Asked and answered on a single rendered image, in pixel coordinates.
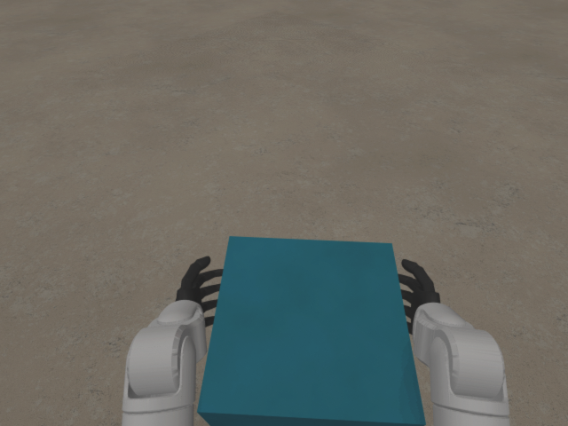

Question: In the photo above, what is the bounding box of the robot right forearm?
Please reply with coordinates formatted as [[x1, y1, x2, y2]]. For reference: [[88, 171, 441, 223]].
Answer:
[[413, 303, 510, 426]]

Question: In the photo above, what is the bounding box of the carton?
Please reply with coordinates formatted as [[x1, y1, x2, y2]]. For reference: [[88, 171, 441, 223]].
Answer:
[[197, 236, 426, 426]]

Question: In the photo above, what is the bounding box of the left robot hand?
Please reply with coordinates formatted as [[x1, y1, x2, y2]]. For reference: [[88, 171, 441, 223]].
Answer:
[[175, 256, 224, 327]]

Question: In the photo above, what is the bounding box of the robot left forearm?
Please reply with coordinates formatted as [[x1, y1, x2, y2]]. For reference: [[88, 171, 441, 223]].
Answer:
[[122, 300, 207, 426]]

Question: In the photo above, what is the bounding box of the right robot hand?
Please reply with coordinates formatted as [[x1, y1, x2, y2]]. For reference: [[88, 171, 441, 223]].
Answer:
[[398, 259, 440, 335]]

